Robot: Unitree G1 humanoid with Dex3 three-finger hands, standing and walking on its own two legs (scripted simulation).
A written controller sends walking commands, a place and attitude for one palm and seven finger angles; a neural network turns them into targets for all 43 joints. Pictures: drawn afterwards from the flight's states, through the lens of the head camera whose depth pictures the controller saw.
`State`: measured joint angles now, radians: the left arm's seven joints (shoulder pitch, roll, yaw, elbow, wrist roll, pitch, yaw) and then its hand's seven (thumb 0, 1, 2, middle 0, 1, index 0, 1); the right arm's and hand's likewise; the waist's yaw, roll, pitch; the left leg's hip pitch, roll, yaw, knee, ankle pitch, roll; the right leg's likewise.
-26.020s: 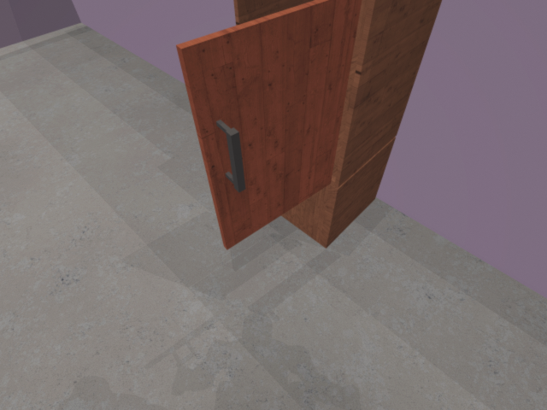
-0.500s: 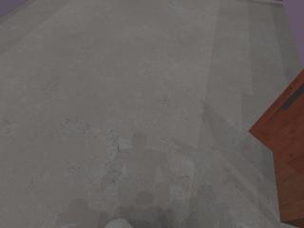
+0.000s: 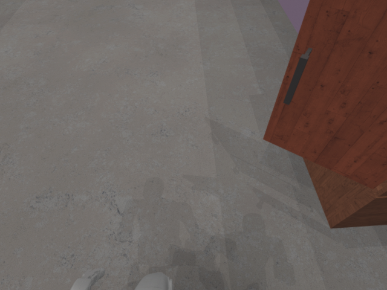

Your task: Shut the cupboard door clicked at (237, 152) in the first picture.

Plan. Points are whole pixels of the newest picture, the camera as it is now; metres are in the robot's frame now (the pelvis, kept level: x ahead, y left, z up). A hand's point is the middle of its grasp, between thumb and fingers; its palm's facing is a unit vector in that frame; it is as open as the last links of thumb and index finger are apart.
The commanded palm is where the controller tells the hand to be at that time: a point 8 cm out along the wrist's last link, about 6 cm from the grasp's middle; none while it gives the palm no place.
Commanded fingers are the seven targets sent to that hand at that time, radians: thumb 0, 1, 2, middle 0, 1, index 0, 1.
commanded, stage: turn to face it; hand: left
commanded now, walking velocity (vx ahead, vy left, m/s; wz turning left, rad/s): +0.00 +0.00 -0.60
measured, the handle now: (297, 77) +0.66 -0.27 +0.02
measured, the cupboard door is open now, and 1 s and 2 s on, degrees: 53 53 53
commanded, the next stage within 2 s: take the last steps up to it in 0.86 s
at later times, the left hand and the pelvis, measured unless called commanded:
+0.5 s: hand (124, 271) +0.17 +0.18 -0.15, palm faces -0.29 -0.93 -0.24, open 7.4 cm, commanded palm none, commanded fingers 0.00 0.90 0.90 -0.20 -0.30 -0.20 -0.30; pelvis +0.01 +0.01 +0.00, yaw -18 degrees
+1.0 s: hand (140, 261) +0.20 +0.15 -0.17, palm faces -0.43 -0.88 -0.18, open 7.4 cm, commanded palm none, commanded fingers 0.00 0.90 0.90 -0.20 -0.30 -0.20 -0.30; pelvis +0.04 +0.01 +0.01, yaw -28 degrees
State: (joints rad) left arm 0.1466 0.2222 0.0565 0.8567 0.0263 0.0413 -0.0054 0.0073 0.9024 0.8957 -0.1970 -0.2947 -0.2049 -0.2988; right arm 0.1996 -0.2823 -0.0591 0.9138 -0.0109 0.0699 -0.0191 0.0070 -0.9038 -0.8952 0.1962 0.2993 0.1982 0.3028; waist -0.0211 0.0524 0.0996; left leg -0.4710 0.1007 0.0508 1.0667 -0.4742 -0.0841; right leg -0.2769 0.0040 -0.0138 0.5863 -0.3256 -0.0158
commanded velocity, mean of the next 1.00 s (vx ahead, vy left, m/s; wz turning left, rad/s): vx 0.02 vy -0.01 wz -0.41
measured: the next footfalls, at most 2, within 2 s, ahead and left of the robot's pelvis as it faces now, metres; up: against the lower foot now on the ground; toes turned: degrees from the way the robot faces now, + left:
left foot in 0.20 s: +0.09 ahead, +0.13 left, +0.00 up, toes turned -4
right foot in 0.54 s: +0.00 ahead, -0.13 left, +0.00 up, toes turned -23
